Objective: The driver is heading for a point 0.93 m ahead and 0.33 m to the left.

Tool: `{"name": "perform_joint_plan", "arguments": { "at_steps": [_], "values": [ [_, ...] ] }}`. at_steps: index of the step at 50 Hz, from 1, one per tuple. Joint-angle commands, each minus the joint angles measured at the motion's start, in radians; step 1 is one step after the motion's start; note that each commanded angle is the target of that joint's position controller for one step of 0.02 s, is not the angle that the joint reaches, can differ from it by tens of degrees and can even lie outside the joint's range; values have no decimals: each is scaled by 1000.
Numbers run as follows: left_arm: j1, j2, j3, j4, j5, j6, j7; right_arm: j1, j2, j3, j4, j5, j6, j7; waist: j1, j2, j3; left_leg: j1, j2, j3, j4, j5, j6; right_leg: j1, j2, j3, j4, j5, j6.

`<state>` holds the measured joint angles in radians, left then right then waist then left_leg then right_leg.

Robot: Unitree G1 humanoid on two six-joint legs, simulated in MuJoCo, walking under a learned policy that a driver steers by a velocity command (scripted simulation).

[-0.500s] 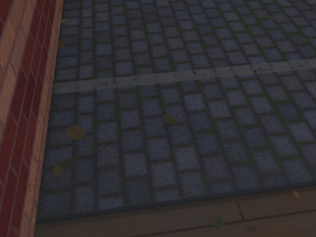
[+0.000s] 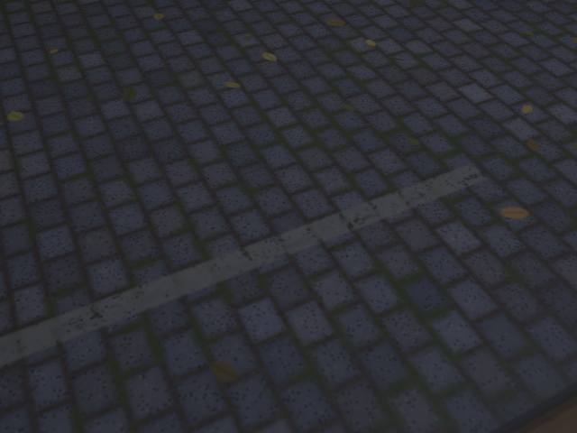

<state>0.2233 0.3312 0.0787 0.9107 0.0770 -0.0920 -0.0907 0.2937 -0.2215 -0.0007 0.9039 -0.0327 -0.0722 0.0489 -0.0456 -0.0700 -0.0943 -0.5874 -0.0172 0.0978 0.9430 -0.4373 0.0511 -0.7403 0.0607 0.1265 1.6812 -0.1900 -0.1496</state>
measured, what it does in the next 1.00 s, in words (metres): climbs, turning left: right foot, then left foot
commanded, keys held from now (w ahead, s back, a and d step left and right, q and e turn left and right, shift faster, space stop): q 0.46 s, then w+q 0.42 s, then w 0.12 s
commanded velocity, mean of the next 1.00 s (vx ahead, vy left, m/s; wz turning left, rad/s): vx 0.23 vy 0.00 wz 0.45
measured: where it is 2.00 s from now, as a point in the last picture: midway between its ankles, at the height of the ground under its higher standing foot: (178, 394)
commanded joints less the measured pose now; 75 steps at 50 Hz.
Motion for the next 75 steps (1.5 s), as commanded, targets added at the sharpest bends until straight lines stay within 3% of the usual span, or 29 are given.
{"name": "perform_joint_plan", "arguments": {
  "at_steps": [1, 4, 6, 9, 11, 12, 13, 15, 20, 21, 22, 23, 24, 25, 30, 32, 33, 38, 48, 51, 53, 55, 60, 61, 63, 66, 71, 73, 75],
  "values": [
    [5, -70, -41, -81, 4, -4, 25, -134, 67, 32, -34, 6, -40, -17, 114, 88, 36, 120, 198, -422, -541, 274, 230, -175, -114, 26, -131, -37, 18],
    [-41, -20, -35, -118, -6, -1, 8, -302, -24, 24, -126, 16, -93, -5, 175, 92, -13, -171, 25, -111, -544, 409, 82, 355, -171, -142, -630, -61, 152],
    [-113, 24, -19, -162, -47, -11, 39, -241, -203, -31, -150, 41, -113, -6, 136, 164, 26, -153, 60, -180, -582, 510, 120, 484, -98, -196, -709, -26, 228],
    [-240, 5, -17, -232, -60, 5, 57, 3, -179, -53, -113, 52, -86, 25, 34, 133, 30, 268, 173, -317, -447, 764, 168, 340, -83, -188, -1080, 111, 179],
    [-165, 86, 16, -254, -74, -20, 88, 70, -118, -54, -130, 69, -73, 31, 46, 101, -83, 310, 105, -310, -320, 810, 90, 568, -150, -135, -1126, 579, 32],
    [-141, 162, 36, -280, -91, -41, 91, 266, -13, -30, -138, 42, -73, 7, -27, -120, -353, 208, 30, -217, -170, 466, -21, 894, -394, 90, -1099, 1036, -235],
    [-22, 161, 60, -273, -65, -44, 101, 189, -19, -28, -168, 38, -66, -12, 70, -206, -312, -19, -58, -138, 39, -132, -97, 989, -547, 317, -1213, 1101, -377],
    [13, 141, 79, -237, -30, -48, 131, 80, -85, -62, -189, 22, -27, -29, 86, -57, -106, -130, 21, -165, 389, -197, -130, 763, -500, 211, -1298, 772, -227],
    [-281, 34, 50, -358, -22, -17, 151, 106, -54, -65, -203, 14, -2, 2, -39, -29, -51, 113, 28, -121, 370, 56, -131, 491, -343, -127, -1419, 500, -60],
    [-250, -48, 9, -331, -84, 9, 126, -16, -55, -85, -228, 100, 46, -57, 8, -75, -52, -108, 65, -146, 130, -48, -122, 751, -320, -197, -1309, 543, -21],
    [-178, -34, 18, -318, -99, 28, 124, -91, -43, -67, -255, 86, 55, -71, 72, -76, -58, -47, 68, -116, 14, -21, -114, 736, -319, -211, -1291, 570, -23],
    [-139, 17, 31, -302, -100, 43, 127, -113, -36, -64, -277, 65, 61, -60, 82, -80, -59, 25, 72, -91, -67, 43, -105, 695, -347, -209, -1316, 546, -33],
    [-80, 179, 101, -296, -37, 19, 136, -1, 10, -35, -273, -4, 11, 9, 64, 7, 2, 167, 59, -39, -51, 77, -145, 514, -394, -99, -1457, 244, -94],
    [-162, 215, 120, -312, -22, 14, 122, 62, 2, -41, -248, 8, -5, 34, 27, -22, 34, 183, 66, -96, -77, 119, -127, 481, -414, -93, -1489, -26, -73],
    [-243, 47, 70, -316, -66, -17, 122, 165, -117, -109, -201, 28, -63, 55, -45, 42, 32, 439, 26, -86, -437, 161, 20, 382, -321, -202, -1264, -314, 31],
    [-191, -84, 25, -369, -69, -47, 149, 179, -287, -151, -272, 54, -89, 34, 16, 398, -15, 629, 304, -680, -580, 467, 283, 51, -74, -297, -730, -395, 170],
    [-217, -87, 19, -381, -71, -71, 115, 148, -285, -153, -275, 32, -102, 31, -43, 469, 72, 602, 363, -901, -813, -14, 351, -154, -31, -131, -651, -385, 161],
    [-262, -3, 35, -292, -35, -62, 136, 66, -63, -63, -225, 24, -45, 46, 18, 144, 81, 453, 220, -512, -708, 194, 217, -54, -131, -86, -624, -34, 177],
    [-446, -73, -30, -313, -61, -6, 106, 195, -98, -93, -98, 14, -50, 8, -88, 185, 96, 560, 257, -532, -608, 430, 246, 151, -75, -188, -1177, 68, 161],
    [-341, -17, -6, -293, -74, -32, 108, 123, -95, -84, -111, -13, -51, 9, 5, 157, -13, 387, 101, -382, -440, 753, 120, 562, -38, -229, -1164, 215, 66],
    [167, 32, 16, -172, -42, -34, 99, 218, 24, -35, -134, -49, -62, 11, 163, -163, -350, -149, -128, -256, 115, 121, -56, 1348, -370, 275, -1207, 495, -275],
    [247, 40, 29, -94, -1, -33, 102, -23, 14, -55, -178, -28, -52, 23, 166, 38, 9, -458, -30, -283, 617, 27, -2, 1024, -415, 333, -1345, 36, -159],
    [-75, -136, -33, -135, -33, -19, 99, -66, 49, -29, -176, -53, -2, 14, -13, 52, 16, -380, 72, -255, 650, 97, 35, 561, -358, 81, -1488, 72, -147],
    [-62, 3, 12, -147, -95, -34, 102, -33, -104, -72, -196, 68, 3, -56, -6, 48, 106, -318, 122, -247, 415, 98, -35, 559, -323, -61, -1530, 119, -74],
    [-68, 34, 24, -104, -101, -40, 121, -176, -94, -61, -236, 34, -14, -86, 20, 56, 145, -143, 135, -129, 73, 281, -87, 399, -200, -181, -1523, 220, -30],
    [11, 84, 44, -66, -95, -30, 117, -212, -24, -35, -235, 31, -14, -57, 66, -2, 89, 114, 87, -53, -180, 403, -97, 373, -199, -177, -1528, 161, -47],
    [71, 46, 30, -38, -85, 11, 93, 61, -182, -95, -145, 12, 9, -63, -48, 65, -9, 370, 11, -5, -384, 300, 16, 619, -194, -173, -1112, 476, 41],
    [198, -108, -18, -53, -81, -2, 78, 254, -298, -116, -104, -4, 16, -69, -43, 373, -203, 825, 424, -750, -504, 196, 276, 118, 49, -76, -412, -388, 138],
    [117, -2, 7, -72, -140, -16, 67, 207, -225, -104, -92, 17, 5, -78, -69, 270, -98, 729, 426, -726, -619, -51, 223, -98, -4, 37, -167, -328, 145]
  ]
}}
